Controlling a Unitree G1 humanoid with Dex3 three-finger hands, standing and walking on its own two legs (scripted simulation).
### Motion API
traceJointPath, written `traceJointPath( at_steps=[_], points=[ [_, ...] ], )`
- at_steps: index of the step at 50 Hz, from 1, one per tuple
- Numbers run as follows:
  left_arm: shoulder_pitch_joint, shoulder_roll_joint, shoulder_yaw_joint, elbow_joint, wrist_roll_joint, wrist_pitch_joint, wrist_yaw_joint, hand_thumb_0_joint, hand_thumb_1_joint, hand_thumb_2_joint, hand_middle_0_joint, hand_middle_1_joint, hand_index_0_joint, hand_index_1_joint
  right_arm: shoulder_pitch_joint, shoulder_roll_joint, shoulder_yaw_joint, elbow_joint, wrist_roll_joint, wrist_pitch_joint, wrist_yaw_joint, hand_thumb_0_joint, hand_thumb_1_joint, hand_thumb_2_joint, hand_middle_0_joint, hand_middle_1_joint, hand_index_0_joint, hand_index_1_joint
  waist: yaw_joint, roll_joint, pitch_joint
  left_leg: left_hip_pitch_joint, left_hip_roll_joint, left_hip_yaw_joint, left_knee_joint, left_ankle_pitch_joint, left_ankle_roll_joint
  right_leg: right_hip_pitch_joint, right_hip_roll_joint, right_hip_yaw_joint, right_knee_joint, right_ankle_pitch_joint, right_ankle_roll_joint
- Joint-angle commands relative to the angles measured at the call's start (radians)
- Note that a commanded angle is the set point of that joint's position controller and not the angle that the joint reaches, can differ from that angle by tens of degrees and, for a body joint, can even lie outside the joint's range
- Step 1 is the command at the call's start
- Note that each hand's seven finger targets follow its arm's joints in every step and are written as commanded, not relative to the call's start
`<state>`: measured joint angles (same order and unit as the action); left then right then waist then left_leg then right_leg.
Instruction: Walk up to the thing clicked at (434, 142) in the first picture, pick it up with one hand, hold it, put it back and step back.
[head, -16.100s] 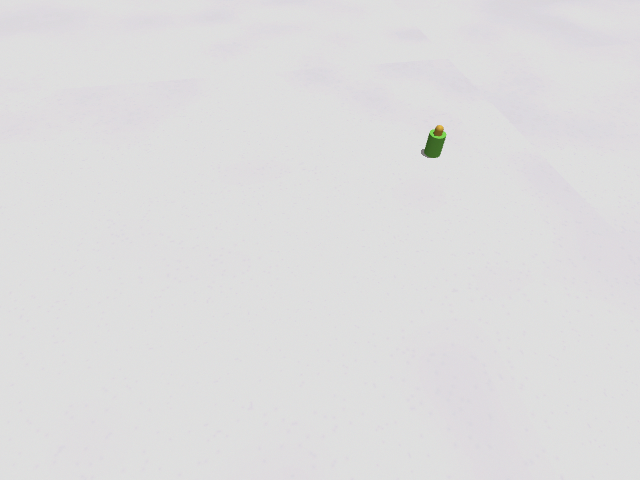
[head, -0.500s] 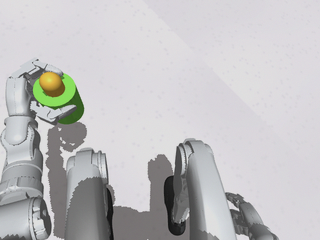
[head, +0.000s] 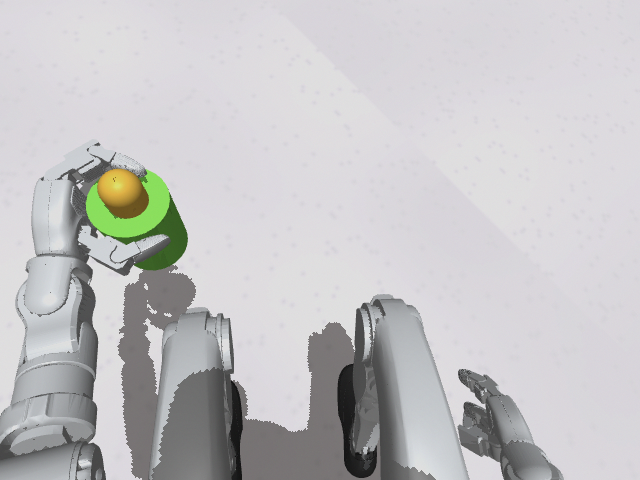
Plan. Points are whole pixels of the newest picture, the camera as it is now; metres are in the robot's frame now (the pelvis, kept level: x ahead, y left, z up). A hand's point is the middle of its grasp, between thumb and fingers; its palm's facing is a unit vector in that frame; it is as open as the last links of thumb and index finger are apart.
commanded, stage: lift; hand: left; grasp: from the side
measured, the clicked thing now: (138, 215) +0.42 +0.19 -0.04
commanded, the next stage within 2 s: hold in 1.60 s
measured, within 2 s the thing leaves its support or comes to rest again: neither
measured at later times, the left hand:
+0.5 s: hand (29, 145) +0.39 +0.19 +0.16, palm faces +0.04 -1.00 -0.04, open 9.9 cm
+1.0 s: hand out of the picture +0.39 +0.19 +0.27, palm faces +0.03 -1.00 -0.02, open 9.9 cm
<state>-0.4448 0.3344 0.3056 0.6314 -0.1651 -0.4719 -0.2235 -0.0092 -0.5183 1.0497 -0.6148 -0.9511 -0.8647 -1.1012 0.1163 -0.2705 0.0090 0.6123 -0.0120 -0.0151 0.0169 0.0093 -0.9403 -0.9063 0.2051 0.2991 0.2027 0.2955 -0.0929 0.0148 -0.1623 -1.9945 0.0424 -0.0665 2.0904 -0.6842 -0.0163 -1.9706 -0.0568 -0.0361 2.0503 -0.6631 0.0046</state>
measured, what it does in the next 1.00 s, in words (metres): rises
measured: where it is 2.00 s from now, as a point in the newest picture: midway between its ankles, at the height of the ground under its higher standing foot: (292, 448)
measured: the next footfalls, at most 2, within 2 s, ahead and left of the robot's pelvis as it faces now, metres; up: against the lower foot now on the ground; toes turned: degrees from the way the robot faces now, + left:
none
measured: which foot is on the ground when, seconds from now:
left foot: down 0.00-1.00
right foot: down 0.00-1.00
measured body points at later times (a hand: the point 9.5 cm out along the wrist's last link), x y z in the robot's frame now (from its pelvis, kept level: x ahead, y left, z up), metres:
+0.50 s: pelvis +0.03 +0.00 +0.15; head +0.17 +0.02 +0.58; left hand +0.39 +0.24 +0.17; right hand +0.20 -0.24 +0.03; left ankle +0.08 +0.13 -0.40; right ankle +0.09 -0.13 -0.40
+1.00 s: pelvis +0.06 +0.00 +0.25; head +0.15 +0.02 +0.69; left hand +0.39 +0.24 +0.28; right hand +0.20 -0.24 +0.14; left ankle +0.08 +0.13 -0.40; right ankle +0.09 -0.13 -0.40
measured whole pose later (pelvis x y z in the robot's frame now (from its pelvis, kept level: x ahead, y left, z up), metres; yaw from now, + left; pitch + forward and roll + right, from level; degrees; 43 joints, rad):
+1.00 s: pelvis +0.06 +0.00 +0.25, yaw +2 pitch +17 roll -2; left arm -0.17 0.25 0.15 0.44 -0.20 -0.33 -0.17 -0.01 -0.52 1.05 -0.62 -0.95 -0.87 -1.10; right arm 0.22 -0.24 0.01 0.65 0.03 -0.06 -0.04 0.01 -0.91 -0.90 0.20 0.30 0.20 0.30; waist -0.03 0.02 -0.10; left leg -0.95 0.05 -0.02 1.18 -0.52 -0.02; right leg -0.93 -0.04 -0.05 1.14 -0.50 0.01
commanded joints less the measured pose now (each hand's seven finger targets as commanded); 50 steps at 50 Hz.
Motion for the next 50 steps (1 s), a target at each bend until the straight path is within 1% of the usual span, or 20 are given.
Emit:
traceJointPath(
  at_steps=[1, 5, 8, 9, 11, 13, 15, 17, 20, 23, 26, 27, 31, 35, 36, 39, 41, 43, 47, 50],
  points=[
    [-0.213, 0.167, 0.048, -0.252, -0.055, -0.058, 0.023, 0.0, 0.046, 1.254, -1.287, -1.444, -1.308, -1.441, 0.095, -0.179, -0.075, -0.086, 0.018, -0.038, -0.026, 0.0, -0.921, -0.903, 0.2, 0.299, 0.199, 0.299, 0.004, 0.071, -0.648, 0.476, -0.037, 0.021, -0.336, 0.114, 0.048, 0.442, 0.045, 0.006, -0.334, 0.136, -0.04],
    [-0.253, 0.212, 0.042, -0.437, -0.04, -0.037, 0.045, 0.0, 0.111, 1.262, -1.291, -1.457, -1.319, -1.445, 0.102, -0.175, -0.081, -0.097, 0.029, -0.035, -0.038, 0.0, -0.912, -0.899, 0.2, 0.299, 0.2, 0.299, 0.035, 0.133, -0.71, 0.63, -0.034, 0.011, -0.416, 0.151, 0.038, 0.501, 0.04, 0.007, -0.384, 0.171, -0.046],
    [-0.166, 0.134, 0.012, -0.41, -0.055, -0.009, 0.054, 0.0, 0.101, 1.281, -1.28, -1.459, -1.306, -1.452, 0.089, -0.16, -0.077, -0.105, 0.039, -0.041, -0.043, 0.0, -0.908, -0.899, 0.2, 0.299, 0.2, 0.299, 0.021, 0.083, -0.633, 0.641, -0.03, 0.0, -0.461, 0.17, 0.039, 0.537, 0.042, 0.0, -0.427, 0.194, -0.041],
    [-0.16, 0.153, 0.033, -0.438, -0.061, -0.005, 0.059, 0.0, 0.085, 1.272, -1.28, -1.455, -1.305, -1.447, 0.091, -0.155, -0.079, -0.107, 0.041, -0.044, -0.046, 0.0, -0.909, -0.899, 0.2, 0.299, 0.2, 0.299, 0.028, 0.042, -0.648, 0.634, -0.033, 0.014, -0.46, 0.181, 0.047, 0.605, 0.046, 0.007, -0.464, 0.208, -0.033],
    [-0.2, 0.157, -0.006, -0.535, -0.057, -0.002, 0.059, 0.0, 0.029, 1.251, -1.253, -1.435, -1.277, -1.429, 0.088, -0.145, -0.074, -0.106, 0.04, -0.049, -0.05, 0.0, -0.911, -0.9, 0.2, 0.3, 0.2, 0.3, 0.034, 0.097, -0.678, 0.709, -0.032, 0.022, -0.491, 0.218, 0.043, 0.652, 0.044, 0.021, -0.495, 0.236, -0.035],
    [-0.129, 0.17, 0.01, -0.56, -0.054, 0.016, 0.071, 0.0, 0.056, 1.24, -1.25, -1.422, -1.274, -1.415, 0.092, -0.144, -0.079, -0.103, 0.045, -0.052, -0.054, 0.0, -0.908, -0.899, 0.2, 0.3, 0.2, 0.3, 0.051, 0.095, -0.667, 0.766, -0.031, 0.019, -0.539, 0.218, 0.04, 0.685, 0.047, 0.019, -0.538, 0.233, -0.036],
    [-0.049, 0.087, -0.047, -0.497, -0.061, 0.04, 0.073, 0.0, 0.064, 1.24, -1.232, -1.411, -1.257, -1.403, 0.087, -0.137, -0.074, -0.105, 0.047, -0.055, -0.057, 0.0, -0.907, -0.899, 0.2, 0.3, 0.2, 0.3, 0.027, 0.062, -0.622, 0.792, -0.03, 0.013, -0.57, 0.246, 0.042, 0.722, 0.048, 0.012, -0.58, 0.268, -0.031],
    [-0.09, 0.134, -0.018, -0.583, -0.06, 0.04, 0.089, 0.0, 0.076, 1.245, -1.236, -1.417, -1.261, -1.41, 0.087, -0.132, -0.073, -0.099, 0.049, -0.061, -0.062, 0.0, -0.907, -0.899, 0.2, 0.3, 0.2, 0.3, 0.045, 0.072, -0.628, 0.832, -0.031, 0.017, -0.604, 0.257, 0.042, 0.783, 0.049, 0.018, -0.621, 0.284, -0.029],
    [-0.015, 0.08, -0.078, -0.563, -0.051, 0.057, 0.097, 0.0, 0.066, 1.239, -1.223, -1.41, -1.25, -1.401, 0.085, -0.125, -0.068, -0.102, 0.052, -0.063, -0.067, 0.0, -0.902, -0.897, 0.2, 0.3, 0.2, 0.3, 0.038, 0.082, -0.548, 0.914, -0.026, 0.003, -0.689, 0.241, 0.032, 0.792, 0.051, 0.009, -0.68, 0.269, -0.031],
    [-0.012, 0.107, -0.035, -0.548, -0.054, 0.055, 0.112, 0.0, 0.052, 1.242, -1.225, -1.411, -1.252, -1.403, 0.087, -0.124, -0.064, -0.091, 0.054, -0.069, -0.072, 0.0, -0.897, -0.896, 0.2, 0.3, 0.2, 0.3, 0.047, 0.075, -0.506, 0.975, -0.022, -0.019, -0.763, 0.254, 0.026, 0.84, 0.052, -0.002, -0.72, 0.283, -0.03],
    [-0.031, 0.11, -0.055, -0.576, -0.057, 0.05, 0.104, 0.0, 0.073, 1.258, -1.248, -1.429, -1.273, -1.421, 0.099, -0.116, -0.059, -0.085, 0.052, -0.076, -0.076, 0.0, -0.898, -0.896, 0.2, 0.3, 0.2, 0.3, 0.049, 0.086, -0.497, 1.055, -0.023, -0.008, -0.812, 0.291, 0.024, 0.909, 0.055, 0.001, -0.782, 0.312, -0.031],
    [0.009, 0.065, -0.094, -0.491, -0.054, 0.06, 0.099, 0.0, 0.067, 1.259, -1.247, -1.43, -1.273, -1.423, 0.097, -0.115, -0.055, -0.081, 0.05, -0.079, -0.077, 0.0, -0.898, -0.896, 0.2, 0.3, 0.2, 0.3, 0.031, 0.078, -0.448, 1.057, -0.022, -0.008, -0.829, 0.298, 0.024, 0.913, 0.054, -0.001, -0.8, 0.322, -0.029],
    [-0.038, 0.107, -0.061, -0.546, -0.059, 0.041, 0.09, 0.0, 0.069, 1.265, -1.255, -1.431, -1.279, -1.426, 0.113, -0.112, -0.056, -0.072, 0.046, -0.086, -0.074, 0.0, -0.899, -0.897, 0.2, 0.3, 0.2, 0.3, 0.058, 0.095, -0.454, 1.141, -0.025, 0.004, -0.887, 0.361, 0.021, 1.01, 0.055, -0.001, -0.863, 0.369, -0.031],
    [-0.016, 0.048, -0.111, -0.449, -0.061, 0.048, 0.067, 0.0, 0.061, 1.275, -1.278, -1.44, -1.298, -1.439, 0.106, -0.108, -0.055, -0.066, 0.046, -0.092, -0.069, 0.0, -0.896, -0.896, 0.2, 0.3, 0.2, 0.3, 0.039, 0.059, -0.357, 1.155, -0.026, 0.014, -0.949, 0.329, 0.024, 1.058, 0.054, 0.001, -0.941, 0.355, -0.027],
    [-0.031, 0.073, -0.081, -0.456, -0.068, 0.043, 0.065, 0.0, 0.049, 1.264, -1.277, -1.434, -1.296, -1.433, 0.105, -0.11, -0.057, -0.066, 0.048, -0.095, -0.068, 0.0, -0.899, -0.897, 0.2, 0.3, 0.2, 0.3, 0.049, 0.054, -0.353, 1.165, -0.025, 0.015, -0.966, 0.314, 0.024, 1.075, 0.055, 0.0, -0.956, 0.34, -0.026],
    [-0.027, 0.088, -0.075, -0.466, -0.067, 0.033, 0.051, 0.0, 0.036, 1.236, -1.263, -1.417, -1.284, -1.414, 0.094, -0.118, -0.06, -0.075, 0.046, -0.094, -0.066, 0.0, -0.906, -0.898, 0.2, 0.3, 0.2, 0.3, 0.067, 0.072, -0.348, 1.212, -0.026, 0.015, -1.014, 0.311, 0.019, 1.105, 0.054, -0.004, -0.99, 0.331, -0.027],
    [0.006, 0.052, -0.104, -0.418, -0.064, 0.035, 0.047, 0.0, 0.052, 1.258, -1.282, -1.436, -1.301, -1.434, 0.098, -0.116, -0.055, -0.076, 0.047, -0.095, -0.065, 0.0, -0.907, -0.898, 0.2, 0.3, 0.2, 0.3, 0.059, 0.05, -0.333, 1.251, -0.023, 0.011, -1.047, 0.318, 0.017, 1.127, 0.056, -0.009, -1.011, 0.342, -0.026],
    [-0.074, 0.108, -0.067, -0.53, -0.069, 0.021, 0.052, 0.0, 0.072, 1.258, -1.277, -1.427, -1.295, -1.426, 0.111, -0.116, -0.055, -0.071, 0.044, -0.093, -0.067, 0.0, -0.903, -0.897, 0.2, 0.3, 0.2, 0.3, 0.07, 0.09, -0.388, 1.303, -0.027, 0.018, -1.058, 0.367, 0.014, 1.172, 0.056, -0.008, -1.021, 0.381, -0.026],
    [-0.014, 0.036, -0.108, -0.451, -0.075, 0.038, 0.057, 0.0, 0.08, 1.278, -1.281, -1.438, -1.298, -1.439, 0.116, -0.105, -0.046, -0.066, 0.041, -0.089, -0.074, 0.0, -0.906, -0.899, 0.2, 0.3, 0.2, 0.3, 0.057, 0.047, -0.345, 1.323, -0.028, 0.03, -1.085, 0.43, 0.018, 1.236, 0.059, -0.004, -1.061, 0.449, -0.023],
    [-0.031, 0.08, -0.086, -0.455, -0.058, 0.034, 0.065, 0.0, 0.056, 1.27, -1.279, -1.437, -1.295, -1.439, 0.12, -0.109, -0.05, -0.066, 0.039, -0.083, -0.081, 0.0, -0.906, -0.899, 0.2, 0.3, 0.2, 0.3, 0.061, 0.043, -0.321, 1.367, -0.028, 0.033, -1.124, 0.441, 0.017, 1.277, 0.059, -0.005, -1.1, 0.456, -0.022]
  ],
)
